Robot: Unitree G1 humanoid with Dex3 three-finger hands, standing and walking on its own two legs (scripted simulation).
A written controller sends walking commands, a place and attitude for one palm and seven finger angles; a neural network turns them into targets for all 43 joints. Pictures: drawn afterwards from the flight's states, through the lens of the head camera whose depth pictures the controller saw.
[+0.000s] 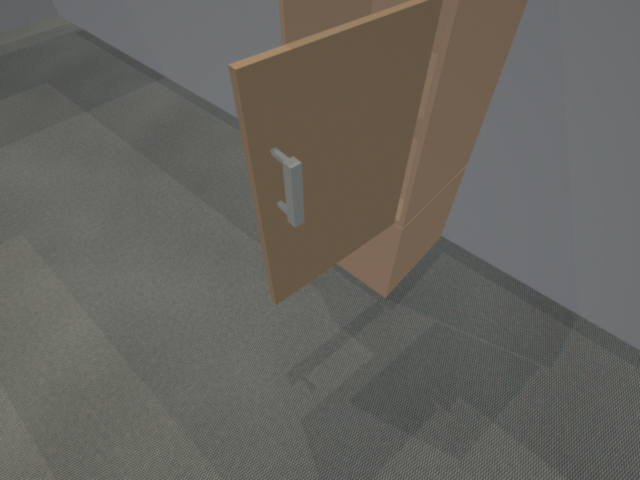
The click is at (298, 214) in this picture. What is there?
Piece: cupboard door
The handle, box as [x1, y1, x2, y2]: [271, 147, 303, 227]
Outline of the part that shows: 275,147 271,149 271,154 283,165 286,203 285,204 281,200 277,202 277,206 287,215 288,221 295,227 303,222 301,163 293,156 288,158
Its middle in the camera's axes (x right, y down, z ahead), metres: -0.06 -0.09 +0.66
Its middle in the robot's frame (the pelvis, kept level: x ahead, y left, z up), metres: +0.56 +0.09 +0.02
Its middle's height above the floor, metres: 0.81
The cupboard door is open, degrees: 82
